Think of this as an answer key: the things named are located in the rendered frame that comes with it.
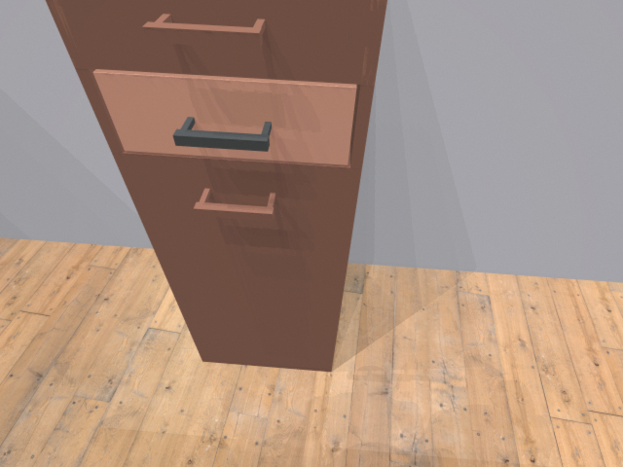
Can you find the handle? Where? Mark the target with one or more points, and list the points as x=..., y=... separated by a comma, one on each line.
x=203, y=35
x=234, y=211
x=222, y=140

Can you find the drawer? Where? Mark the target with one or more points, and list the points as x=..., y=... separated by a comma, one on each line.
x=311, y=121

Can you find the cabinet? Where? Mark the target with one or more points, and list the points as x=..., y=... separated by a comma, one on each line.
x=256, y=293

